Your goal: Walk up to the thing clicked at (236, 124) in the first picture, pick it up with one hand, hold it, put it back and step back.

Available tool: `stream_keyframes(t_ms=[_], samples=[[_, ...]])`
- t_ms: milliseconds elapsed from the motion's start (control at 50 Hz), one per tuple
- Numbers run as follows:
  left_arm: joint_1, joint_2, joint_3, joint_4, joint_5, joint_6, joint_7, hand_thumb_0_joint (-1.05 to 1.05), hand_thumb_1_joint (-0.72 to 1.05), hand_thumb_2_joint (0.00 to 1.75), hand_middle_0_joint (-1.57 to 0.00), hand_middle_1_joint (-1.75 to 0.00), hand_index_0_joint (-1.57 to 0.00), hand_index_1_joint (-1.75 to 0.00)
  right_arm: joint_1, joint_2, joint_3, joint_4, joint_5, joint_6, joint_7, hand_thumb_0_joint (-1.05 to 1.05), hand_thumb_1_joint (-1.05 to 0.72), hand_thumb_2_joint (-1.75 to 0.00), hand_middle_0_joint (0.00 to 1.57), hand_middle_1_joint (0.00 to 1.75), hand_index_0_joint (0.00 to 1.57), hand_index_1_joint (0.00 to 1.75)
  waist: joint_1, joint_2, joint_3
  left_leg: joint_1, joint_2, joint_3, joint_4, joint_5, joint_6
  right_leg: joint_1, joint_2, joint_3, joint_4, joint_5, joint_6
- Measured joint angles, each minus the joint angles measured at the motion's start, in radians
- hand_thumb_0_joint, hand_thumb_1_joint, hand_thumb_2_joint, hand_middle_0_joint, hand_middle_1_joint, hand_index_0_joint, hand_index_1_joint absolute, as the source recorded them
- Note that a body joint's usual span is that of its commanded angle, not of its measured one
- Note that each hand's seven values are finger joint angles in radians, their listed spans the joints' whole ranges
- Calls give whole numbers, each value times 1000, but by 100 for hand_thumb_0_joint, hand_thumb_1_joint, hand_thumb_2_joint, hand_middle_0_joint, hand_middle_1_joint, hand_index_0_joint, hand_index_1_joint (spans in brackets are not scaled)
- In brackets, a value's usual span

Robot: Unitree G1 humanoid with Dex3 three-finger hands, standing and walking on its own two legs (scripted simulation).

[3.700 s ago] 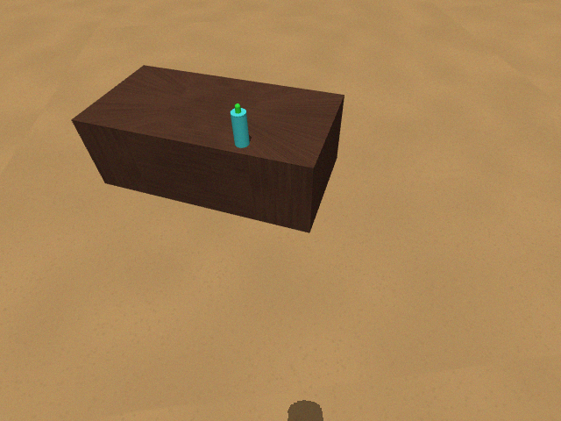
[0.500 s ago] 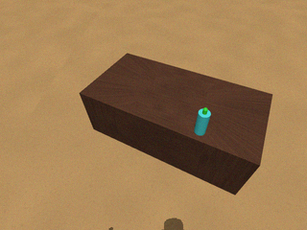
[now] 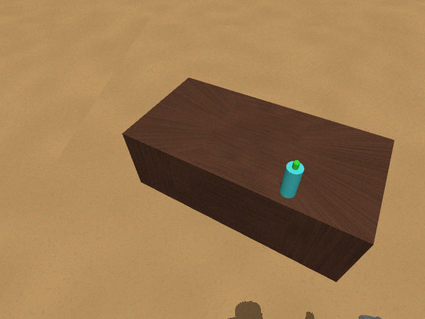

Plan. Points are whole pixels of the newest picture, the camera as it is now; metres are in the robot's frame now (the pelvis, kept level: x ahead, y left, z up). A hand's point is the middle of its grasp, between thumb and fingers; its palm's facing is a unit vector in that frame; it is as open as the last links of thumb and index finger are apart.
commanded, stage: walk up
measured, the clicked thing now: (292, 177) +0.66 -0.25 -0.29
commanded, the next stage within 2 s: stand in 1.02 s
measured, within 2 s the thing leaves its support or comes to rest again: neither
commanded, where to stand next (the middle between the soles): +0.05 -0.01 m, yaw -2 degrees
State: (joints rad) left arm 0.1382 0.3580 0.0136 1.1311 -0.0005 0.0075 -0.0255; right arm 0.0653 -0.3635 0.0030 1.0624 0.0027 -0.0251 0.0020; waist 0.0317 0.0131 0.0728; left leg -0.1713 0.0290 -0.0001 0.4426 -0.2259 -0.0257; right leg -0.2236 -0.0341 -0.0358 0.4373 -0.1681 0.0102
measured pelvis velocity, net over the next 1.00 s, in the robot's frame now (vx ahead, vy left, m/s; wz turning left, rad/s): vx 0.02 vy -0.01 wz -0.01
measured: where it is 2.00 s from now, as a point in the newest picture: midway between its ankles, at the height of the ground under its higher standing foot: outside the picture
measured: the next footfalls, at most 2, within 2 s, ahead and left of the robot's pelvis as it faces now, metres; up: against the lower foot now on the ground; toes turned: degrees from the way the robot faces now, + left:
none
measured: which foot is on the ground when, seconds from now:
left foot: down 0.00-1.00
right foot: down 0.00-1.00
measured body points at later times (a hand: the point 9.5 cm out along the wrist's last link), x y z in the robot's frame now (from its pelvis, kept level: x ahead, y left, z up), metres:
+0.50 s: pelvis +0.01 -0.01 +0.01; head +0.02 -0.01 +0.46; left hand +0.11 +0.29 -0.13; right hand +0.08 -0.32 -0.13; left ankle +0.01 +0.14 -0.74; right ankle +0.04 -0.13 -0.74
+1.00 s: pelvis +0.02 -0.01 +0.01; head +0.03 -0.01 +0.46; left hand +0.10 +0.29 -0.13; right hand +0.09 -0.31 -0.13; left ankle +0.01 +0.14 -0.74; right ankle +0.04 -0.13 -0.74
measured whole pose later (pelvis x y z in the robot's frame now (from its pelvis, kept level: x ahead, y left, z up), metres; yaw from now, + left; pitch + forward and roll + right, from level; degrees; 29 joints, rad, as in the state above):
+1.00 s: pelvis +0.02 -0.01 +0.01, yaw +0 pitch -2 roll +0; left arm 0.08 0.33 0.04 1.14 0.01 0.02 -0.02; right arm 0.10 -0.36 0.00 1.13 -0.01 -0.02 0.00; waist 0.00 0.00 0.06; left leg -0.10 0.04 0.00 0.33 -0.19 -0.04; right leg -0.17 -0.02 -0.04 0.36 -0.15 0.00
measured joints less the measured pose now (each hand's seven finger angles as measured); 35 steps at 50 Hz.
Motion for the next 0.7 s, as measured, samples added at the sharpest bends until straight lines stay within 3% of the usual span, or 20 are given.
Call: stream_keyframes(t_ms=[440,700], samples=[[-81,-26,16,6,8,1,5,1,90,90,-20,-30,-20,-30,23,0,-7,82,-12,13,-4,1,-90,-90,20,30,21,30,-39,-17,-11,61,12,1,-101,40,-14,50,14,-3,-81,29,-10],[-71,-20,28,9,10,9,1,1,90,90,-20,-30,-20,-30,47,5,-3,85,-15,10,-4,1,-90,-90,20,30,21,30,-38,-12,-4,54,15,3,-103,40,-15,41,17,-1,-81,29,-12]])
